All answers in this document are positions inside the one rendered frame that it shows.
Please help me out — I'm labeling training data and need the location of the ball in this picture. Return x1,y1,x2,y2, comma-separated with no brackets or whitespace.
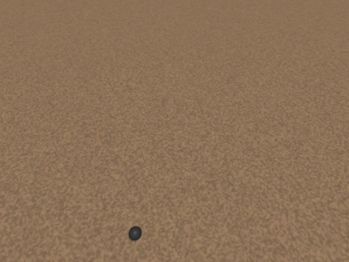
129,226,142,240

